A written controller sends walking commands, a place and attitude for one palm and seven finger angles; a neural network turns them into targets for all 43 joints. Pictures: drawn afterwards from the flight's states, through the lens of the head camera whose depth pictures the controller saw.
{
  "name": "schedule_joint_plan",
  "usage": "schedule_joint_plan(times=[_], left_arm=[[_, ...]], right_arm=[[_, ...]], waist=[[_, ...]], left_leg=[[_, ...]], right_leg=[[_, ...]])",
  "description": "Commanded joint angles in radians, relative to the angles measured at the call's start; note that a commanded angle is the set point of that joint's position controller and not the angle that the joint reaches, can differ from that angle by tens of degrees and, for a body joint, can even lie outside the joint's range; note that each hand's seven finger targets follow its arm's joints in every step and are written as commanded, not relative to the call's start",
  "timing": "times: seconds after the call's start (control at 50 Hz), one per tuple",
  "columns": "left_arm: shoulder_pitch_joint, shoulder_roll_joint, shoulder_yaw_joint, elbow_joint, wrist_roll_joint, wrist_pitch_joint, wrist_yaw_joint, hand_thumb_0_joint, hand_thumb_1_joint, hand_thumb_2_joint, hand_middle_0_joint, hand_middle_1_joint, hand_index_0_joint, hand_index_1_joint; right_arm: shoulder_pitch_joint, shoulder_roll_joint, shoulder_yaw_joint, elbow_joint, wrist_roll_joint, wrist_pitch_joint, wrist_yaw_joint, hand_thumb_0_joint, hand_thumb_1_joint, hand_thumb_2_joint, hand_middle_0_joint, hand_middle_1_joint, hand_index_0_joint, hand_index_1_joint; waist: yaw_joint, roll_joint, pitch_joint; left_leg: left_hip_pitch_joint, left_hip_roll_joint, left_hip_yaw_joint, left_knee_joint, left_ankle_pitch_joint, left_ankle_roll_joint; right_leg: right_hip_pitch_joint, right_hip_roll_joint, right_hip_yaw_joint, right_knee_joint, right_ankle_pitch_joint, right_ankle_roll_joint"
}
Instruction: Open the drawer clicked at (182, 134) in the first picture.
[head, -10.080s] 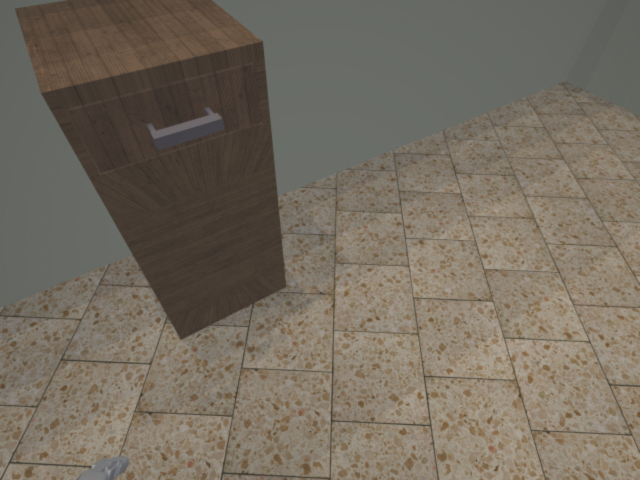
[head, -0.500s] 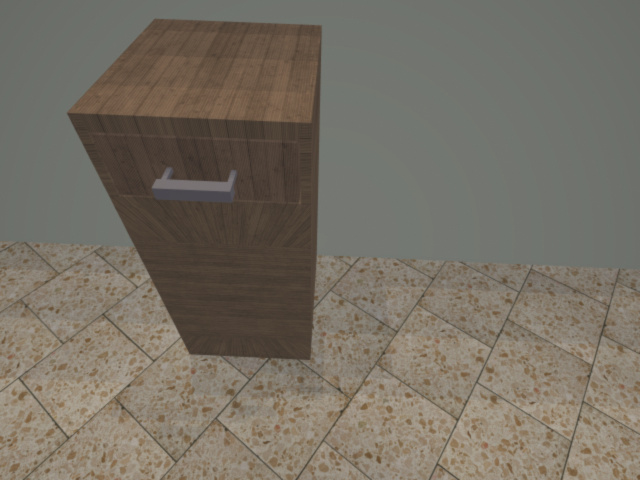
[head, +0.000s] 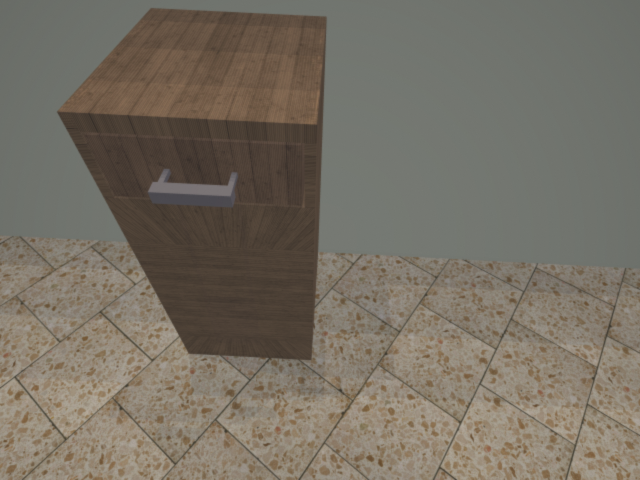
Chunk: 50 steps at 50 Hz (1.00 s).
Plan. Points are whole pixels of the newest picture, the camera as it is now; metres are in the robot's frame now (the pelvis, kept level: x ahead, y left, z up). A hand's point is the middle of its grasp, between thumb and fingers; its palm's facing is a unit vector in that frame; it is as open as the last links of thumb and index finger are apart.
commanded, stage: come to a stop and stand still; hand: left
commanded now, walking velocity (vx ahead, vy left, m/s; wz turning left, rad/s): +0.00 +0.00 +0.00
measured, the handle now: (196, 185) +0.56 +0.26 +0.02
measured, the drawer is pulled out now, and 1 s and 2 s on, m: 0.00 0.00 0.00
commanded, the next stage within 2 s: look again from close up in 0.08 s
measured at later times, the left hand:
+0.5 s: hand out of the picture -0.01 +0.18 -0.18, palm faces +0.03 -0.98 -0.20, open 7.4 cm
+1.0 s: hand out of the picture -0.02 +0.15 -0.19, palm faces +0.10 -0.98 -0.16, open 7.4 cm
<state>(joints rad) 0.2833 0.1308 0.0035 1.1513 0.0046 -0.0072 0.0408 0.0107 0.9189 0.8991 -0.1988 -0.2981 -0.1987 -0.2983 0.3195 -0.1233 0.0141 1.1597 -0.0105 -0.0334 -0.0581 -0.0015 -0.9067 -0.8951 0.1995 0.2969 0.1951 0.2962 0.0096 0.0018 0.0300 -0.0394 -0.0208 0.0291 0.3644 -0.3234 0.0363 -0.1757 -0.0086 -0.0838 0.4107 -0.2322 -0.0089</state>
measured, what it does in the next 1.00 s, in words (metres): stands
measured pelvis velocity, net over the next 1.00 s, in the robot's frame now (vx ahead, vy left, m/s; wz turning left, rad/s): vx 0.00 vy -0.01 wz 0.03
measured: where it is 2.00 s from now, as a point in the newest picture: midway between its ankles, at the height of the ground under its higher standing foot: outside the picture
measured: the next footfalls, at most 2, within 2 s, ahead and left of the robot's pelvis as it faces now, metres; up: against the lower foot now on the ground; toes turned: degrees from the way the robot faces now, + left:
right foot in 1.42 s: +0.13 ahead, -0.10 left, +0.00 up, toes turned -3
left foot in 1.68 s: +0.06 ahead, +0.13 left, +0.00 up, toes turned +4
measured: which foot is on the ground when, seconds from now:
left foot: down 0.00-1.00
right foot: down 0.00-1.00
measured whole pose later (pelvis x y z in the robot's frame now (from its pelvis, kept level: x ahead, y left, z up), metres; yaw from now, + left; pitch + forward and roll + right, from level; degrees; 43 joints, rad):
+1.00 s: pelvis +0.00 -0.01 -0.01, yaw +2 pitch +0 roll -1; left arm 0.32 0.12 0.02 1.09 0.02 -0.02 0.02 0.01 0.91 0.90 -0.20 -0.30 -0.20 -0.30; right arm 0.36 -0.15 0.02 1.12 -0.02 0.00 -0.02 0.00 -0.91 -0.90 0.20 0.30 0.19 0.30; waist 0.02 0.02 0.04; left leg -0.21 0.01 0.04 0.67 -0.46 0.04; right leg -0.24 0.00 -0.12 0.57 -0.32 -0.04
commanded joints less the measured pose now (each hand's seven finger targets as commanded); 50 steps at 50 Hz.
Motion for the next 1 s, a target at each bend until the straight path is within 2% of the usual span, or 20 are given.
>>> schedule_joint_plan(times=[0.0,0.14,0.16,0.18,0.2,0.22,0.24,0.28,0.3,0.38,0.46,0.58,0.68,0.72,0.78,0.82,0.86,0.9,0.94,0.98], left_arm=[[0.074,0.086,0.013,-0.021,0.0,-0.013,0.003,0.0,0.9,0.9,-0.2,-0.3,-0.2,-0.3],[0.061,0.097,0.015,-0.022,0.0,-0.011,0.002,0.0,0.9,0.9,-0.2,-0.3,-0.2,-0.3],[0.137,0.123,0.011,0.001,0.012,-0.039,0.045,0.0,0.9,0.9,-0.2,-0.3,-0.2,-0.3],[0.126,0.141,0.017,-0.034,0.006,-0.042,0.037,0.0,0.9,0.9,-0.2,-0.3,-0.2,-0.3],[0.081,0.136,0.009,-0.043,-0.001,-0.038,0.022,0.0,0.9,0.9,-0.2,-0.3,-0.2,-0.3],[0.065,0.115,-0.003,-0.05,0.002,-0.035,0.013,0.0,0.9,0.9,-0.2,-0.3,-0.2,-0.3],[0.059,0.104,-0.004,-0.061,0.003,-0.034,0.006,0.0,0.9,0.9,-0.2,-0.3,-0.2,-0.3],[0.051,0.097,-0.004,-0.066,0.002,-0.029,0.002,0.0,0.9,0.9,-0.2,-0.3,-0.2,-0.3],[0.052,0.098,-0.004,-0.067,0.001,-0.023,0.001,0.0,0.9,0.9,-0.2,-0.3,-0.2,-0.3],[0.039,0.094,-0.004,-0.069,0.001,-0.011,-0.004,0.0,0.9,0.9,-0.2,-0.3,-0.2,-0.3],[0.044,0.092,-0.002,-0.069,0.003,-0.004,-0.007,0.0,0.9,0.9,-0.2,-0.3,-0.2,-0.3],[0.055,0.095,0.002,-0.069,0.003,-0.006,-0.009,0.0,0.9,0.9,-0.2,-0.3,-0.2,-0.3],[0.067,0.092,0.005,-0.066,0.002,-0.012,-0.009,0.0,0.9,0.9,-0.2,-0.3,-0.2,-0.3],[0.067,0.091,0.005,-0.066,0.003,-0.012,-0.008,0.0,0.9,0.9,-0.2,-0.3,-0.2,-0.3],[0.079,0.099,0.011,-0.064,0.006,-0.016,-0.01,0.0,0.9,0.9,-0.2,-0.3,-0.2,-0.3],[0.089,0.112,0.021,-0.069,0.011,-0.013,-0.012,0.0,0.9,0.9,-0.2,-0.3,-0.2,-0.3],[0.121,0.141,0.035,-0.067,0.013,-0.016,-0.015,0.0,0.9,0.9,-0.2,-0.3,-0.2,-0.3],[0.154,0.169,0.053,-0.07,0.016,-0.016,-0.01,0.0,0.9,0.9,-0.2,-0.3,-0.2,-0.3],[0.162,0.166,0.064,-0.081,0.022,-0.022,-0.006,0.0,0.9,0.9,-0.2,-0.3,-0.2,-0.3],[0.138,0.165,0.069,-0.094,0.027,-0.026,-0.006,0.0,0.9,0.9,-0.2,-0.3,-0.2,-0.3]], right_arm=[[0.103,-0.094,-0.021,-0.01,0.004,-0.005,-0.006,0.0,-0.9,-0.9,0.2,0.3,0.2,0.3],[0.095,-0.104,-0.021,-0.008,0.004,-0.005,-0.007,0.0,-0.9,-0.9,0.2,0.3,0.2,0.3],[-0.018,-0.134,-0.023,-0.089,0.016,-0.015,0.015,0.0,-0.9,-0.9,0.2,0.3,0.2,0.3],[0.065,-0.106,-0.023,-0.117,0.003,-0.005,0.017,0.0,-0.9,-0.9,0.2,0.3,0.2,0.3],[0.037,-0.083,-0.014,-0.112,-0.002,0.004,0.019,0.0,-0.9,-0.9,0.2,0.3,0.2,0.3],[0.053,-0.083,-0.011,-0.115,-0.005,0.001,0.023,0.0,-0.9,-0.9,0.2,0.3,0.2,0.3],[0.069,-0.093,-0.008,-0.121,-0.008,-0.003,0.024,0.0,-0.9,-0.9,0.2,0.3,0.2,0.3],[0.084,-0.112,-0.006,-0.118,-0.008,-0.012,0.018,0.0,-0.9,-0.9,0.2,0.3,0.2,0.3],[0.086,-0.121,-0.008,-0.121,-0.009,-0.01,0.016,0.0,-0.9,-0.9,0.2,0.3,0.2,0.3],[0.075,-0.129,-0.004,-0.128,-0.006,-0.004,0.012,0.0,-0.9,-0.9,0.2,0.3,0.2,0.3],[0.069,-0.13,-0.001,-0.118,-0.007,-0.002,0.014,0.0,-0.9,-0.9,0.2,0.3,0.2,0.3],[0.071,-0.119,0.003,-0.097,-0.006,-0.005,0.015,0.0,-0.9,-0.9,0.2,0.3,0.2,0.3],[0.077,-0.11,0.002,-0.079,-0.005,-0.009,0.013,0.0,-0.9,-0.9,0.2,0.3,0.2,0.3],[0.082,-0.105,0.001,-0.073,-0.003,-0.006,0.013,0.0,-0.9,-0.9,0.2,0.3,0.2,0.3],[0.097,-0.104,0.001,-0.06,-0.005,-0.003,0.015,0.0,-0.9,-0.9,0.2,0.3,0.2,0.3],[0.097,-0.098,-0.001,-0.062,-0.008,0.005,0.021,0.0,-0.9,-0.9,0.2,0.3,0.2,0.3],[0.095,-0.082,-0.003,-0.074,-0.01,0.01,0.026,0.0,-0.9,-0.9,0.2,0.3,0.2,0.3],[0.094,-0.075,-0.008,-0.086,-0.009,0.017,0.027,0.0,-0.9,-0.9,0.2,0.3,0.2,0.3],[0.057,-0.08,-0.011,-0.107,-0.01,0.011,0.034,0.0,-0.9,-0.9,0.2,0.3,0.2,0.3],[0.06,-0.07,-0.017,-0.109,-0.008,0.005,0.04,0.0,-0.9,-0.9,0.2,0.3,0.2,0.3]], waist=[[-0.006,0.01,0.014],[-0.004,0.014,0.036],[0.034,-0.027,0.041],[-0.018,0.022,-0.028],[-0.008,0.034,0.039],[-0.012,0.052,0.016],[-0.014,0.062,-0.002],[-0.013,0.063,-0.043],[-0.012,0.073,-0.043],[-0.011,0.011,0.042],[-0.003,0.006,0.105],[-0.002,-0.004,0.093],[-0.001,0.006,0.044],[-0.004,-0.023,0.041],[-0.001,-0.02,0.034],[0.008,-0.021,0.07],[0.02,-0.096,0.074],[0.024,-0.162,0.073],[0.038,-0.146,0.09],[0.022,-0.095,0.069]], left_leg=[[-0.079,0.135,-0.077,-0.041,0.45,-0.01],[-0.084,0.134,-0.08,-0.05,0.437,-0.01],[-0.172,0.147,-0.03,0.17,0.603,-0.028],[-0.192,0.094,-0.058,0.115,0.267,-0.025],[-0.222,0.09,-0.05,0.041,0.122,-0.01],[-0.214,0.098,-0.068,0.024,0.131,-0.005],[-0.207,0.112,-0.086,0.028,0.189,0.003],[-0.163,0.136,-0.096,0.046,0.415,0.013],[-0.15,0.144,-0.096,0.051,0.434,0.019],[-0.177,0.138,-0.091,0.022,0.362,0.021],[-0.218,0.132,-0.098,-0.018,0.248,0.024],[-0.21,0.12,-0.088,-0.028,0.18,0.025],[-0.175,0.118,-0.077,-0.013,0.215,0.022],[-0.176,0.117,-0.073,-0.006,0.196,0.021],[-0.189,0.1,-0.056,0.022,0.108,0.019],[-0.247,0.078,-0.037,0.058,-0.007,0.02],[-0.315,0.033,0.0,0.162,-0.077,0.009],[-0.358,0.029,0.028,0.295,-0.126,0.003],[-0.416,0.052,0.002,0.38,-0.171,0.004],[-0.363,0.064,-0.003,0.32,-0.168,0.003]], right_leg=[[0.078,-0.107,0.083,-0.017,0.327,-0.024],[0.08,-0.108,0.082,-0.026,0.309,-0.024],[0.046,-0.141,0.116,0.043,0.694,-0.011],[0.106,-0.178,0.145,0.076,0.598,-0.048],[0.063,-0.162,0.132,0.066,0.464,-0.053],[0.045,-0.135,0.119,0.059,0.279,-0.052],[0.038,-0.113,0.105,0.063,0.19,-0.049],[0.054,-0.094,0.077,0.106,0.22,-0.046],[0.039,-0.087,0.067,0.108,0.164,-0.043],[0.004,-0.083,0.067,0.1,0.14,-0.037],[-0.019,-0.08,0.081,0.082,0.091,-0.033],[-0.008,-0.086,0.106,0.065,0.109,-0.037],[0.016,-0.095,0.112,0.064,0.16,-0.043],[0.02,-0.096,0.114,0.06,0.169,-0.044],[0.033,-0.113,0.137,0.062,0.123,-0.062],[0.019,-0.129,0.172,0.034,-0.034,-0.08],[0.04,-0.188,0.274,-0.041,-0.147,-0.117],[0.041,-0.28,0.391,-0.139,-0.226,-0.173],[0.031,-0.328,0.431,-0.164,-0.144,-0.216],[-0.005,-0.33,0.371,-0.123,-0.043,-0.215]])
